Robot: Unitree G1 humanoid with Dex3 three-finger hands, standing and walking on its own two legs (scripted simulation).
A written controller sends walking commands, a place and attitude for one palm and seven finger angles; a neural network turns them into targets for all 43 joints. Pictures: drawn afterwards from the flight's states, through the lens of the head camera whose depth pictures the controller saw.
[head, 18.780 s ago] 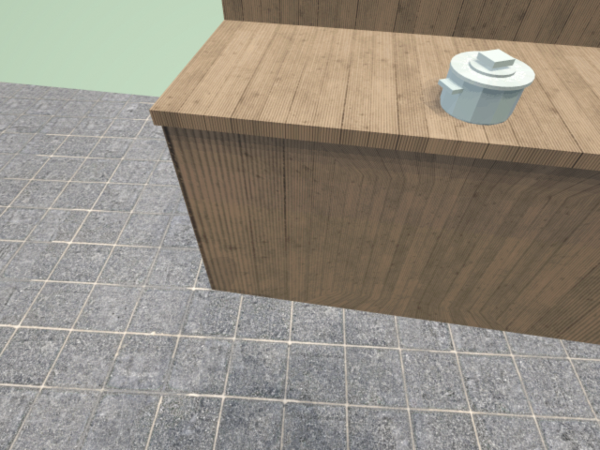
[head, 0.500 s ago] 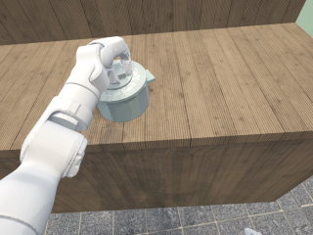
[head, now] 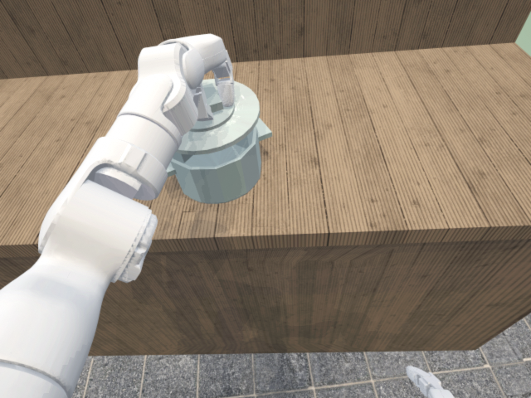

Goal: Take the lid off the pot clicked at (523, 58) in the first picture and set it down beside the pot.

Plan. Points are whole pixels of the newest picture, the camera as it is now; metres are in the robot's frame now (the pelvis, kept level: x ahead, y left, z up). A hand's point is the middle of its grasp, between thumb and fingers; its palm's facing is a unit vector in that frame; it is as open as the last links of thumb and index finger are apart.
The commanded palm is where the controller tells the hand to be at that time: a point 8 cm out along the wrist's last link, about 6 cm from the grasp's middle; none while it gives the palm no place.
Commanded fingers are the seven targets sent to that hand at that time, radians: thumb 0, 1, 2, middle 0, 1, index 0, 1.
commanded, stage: lift the lid straight up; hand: left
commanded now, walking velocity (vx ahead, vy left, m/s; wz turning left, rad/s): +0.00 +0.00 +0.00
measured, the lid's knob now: (201, 100) +0.50 +0.08 +0.20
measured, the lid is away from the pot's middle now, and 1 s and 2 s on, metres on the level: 0.01 0.01 0.11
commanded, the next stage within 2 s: move the lid sideways beside the pot in 1.16 s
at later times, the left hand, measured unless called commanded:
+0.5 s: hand (189, 67) +0.48 +0.08 +0.27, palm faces -0.22 -0.08 -0.97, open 6.6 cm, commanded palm +0.47 +0.09 +0.34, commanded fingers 0.00 0.50 1.12 -0.72 -1.01 -1.01 -1.12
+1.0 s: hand (182, 32) +0.48 +0.08 +0.31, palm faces -0.16 -0.09 -0.98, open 6.6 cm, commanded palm +0.47 +0.09 +0.37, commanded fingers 0.00 0.50 1.12 -0.72 -1.01 -1.01 -1.12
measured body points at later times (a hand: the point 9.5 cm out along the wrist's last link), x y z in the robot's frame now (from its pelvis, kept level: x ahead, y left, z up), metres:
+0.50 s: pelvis +0.00 +0.00 +0.00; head +0.02 -0.03 +0.45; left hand +0.49 +0.08 +0.32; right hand +0.10 -0.25 -0.13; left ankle +0.01 +0.13 -0.74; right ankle -0.03 -0.15 -0.74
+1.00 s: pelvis +0.00 +0.01 +0.00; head +0.02 -0.03 +0.45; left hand +0.49 +0.08 +0.37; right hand +0.11 -0.25 -0.13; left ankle +0.01 +0.13 -0.74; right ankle -0.03 -0.15 -0.74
